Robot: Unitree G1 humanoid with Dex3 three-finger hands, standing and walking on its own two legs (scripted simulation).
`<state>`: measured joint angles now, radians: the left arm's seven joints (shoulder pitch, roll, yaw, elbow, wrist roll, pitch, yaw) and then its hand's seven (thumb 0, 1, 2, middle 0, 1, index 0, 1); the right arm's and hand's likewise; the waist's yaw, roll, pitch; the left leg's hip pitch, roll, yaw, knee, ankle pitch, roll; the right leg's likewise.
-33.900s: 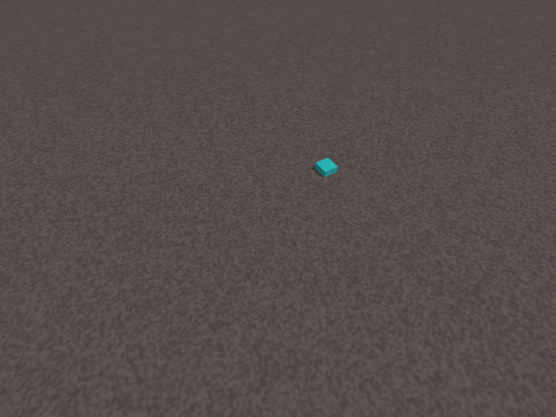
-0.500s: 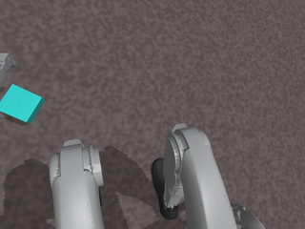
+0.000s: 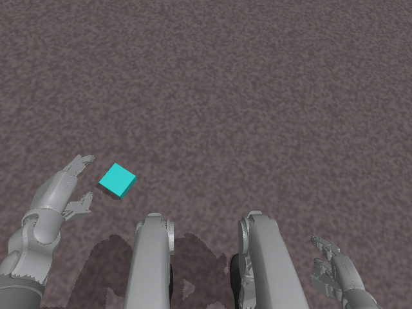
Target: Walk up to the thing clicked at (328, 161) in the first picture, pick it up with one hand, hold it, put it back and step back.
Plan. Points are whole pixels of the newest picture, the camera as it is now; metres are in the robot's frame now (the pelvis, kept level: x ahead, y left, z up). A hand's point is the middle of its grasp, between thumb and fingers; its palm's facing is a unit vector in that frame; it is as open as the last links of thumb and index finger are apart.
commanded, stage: home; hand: left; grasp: from above
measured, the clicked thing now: (118, 180) +0.47 +0.29 -0.46
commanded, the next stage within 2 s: none
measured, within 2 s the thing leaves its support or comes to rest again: neither
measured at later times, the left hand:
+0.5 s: hand (64, 229) +0.25 +0.19 +0.12, palm faces +0.09 -0.97 -0.25, open 7.4 cm
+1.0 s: hand (30, 245) +0.23 +0.18 +0.19, palm faces +0.14 -0.97 -0.18, open 7.4 cm
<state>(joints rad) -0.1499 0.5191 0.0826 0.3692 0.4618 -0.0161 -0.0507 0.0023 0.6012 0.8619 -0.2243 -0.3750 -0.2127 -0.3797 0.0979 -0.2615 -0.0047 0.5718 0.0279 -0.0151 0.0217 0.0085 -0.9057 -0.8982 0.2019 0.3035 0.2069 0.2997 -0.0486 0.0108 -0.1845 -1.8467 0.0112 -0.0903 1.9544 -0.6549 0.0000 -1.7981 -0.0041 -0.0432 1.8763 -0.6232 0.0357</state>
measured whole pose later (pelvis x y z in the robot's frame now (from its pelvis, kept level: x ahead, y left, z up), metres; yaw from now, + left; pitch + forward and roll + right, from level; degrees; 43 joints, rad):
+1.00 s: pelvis +0.09 -0.01 +0.24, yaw +5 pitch +10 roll -3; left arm 0.50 0.22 0.04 -0.12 -0.06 0.46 0.01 0.01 0.90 0.89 -0.21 -0.30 -0.20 -0.30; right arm 0.27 -0.21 0.04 0.52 0.01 -0.25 -0.19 0.02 -0.90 -0.90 0.20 0.30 0.21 0.30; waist -0.04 0.03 -0.16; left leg -0.69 0.02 -0.07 1.01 -0.50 -0.02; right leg -0.65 -0.01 -0.06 0.95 -0.48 0.01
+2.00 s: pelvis +0.09 +0.00 +0.24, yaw +5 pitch +10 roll -3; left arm 0.50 0.22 0.03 -0.13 -0.06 0.45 0.02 0.01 0.90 0.89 -0.21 -0.30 -0.20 -0.30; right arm 0.29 -0.21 0.03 0.53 0.01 -0.24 -0.18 0.02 -0.90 -0.90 0.20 0.30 0.21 0.30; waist -0.04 0.04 -0.16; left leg -0.70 0.03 -0.07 1.03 -0.51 -0.01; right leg -0.65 0.00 -0.05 0.95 -0.48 0.02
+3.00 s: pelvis +0.07 -0.01 +0.26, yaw +5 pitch +2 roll +0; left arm 0.23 0.28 0.03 0.49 0.05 0.11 0.02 0.01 0.90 0.89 -0.21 -0.30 -0.20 -0.30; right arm 0.18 -0.27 -0.01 0.78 -0.07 -0.06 -0.03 0.01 -0.90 -0.90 0.20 0.30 0.21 0.30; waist 0.02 -0.02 0.02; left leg -0.47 -0.01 -0.03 0.85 -0.42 0.00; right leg -0.46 -0.04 -0.01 0.85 -0.42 0.02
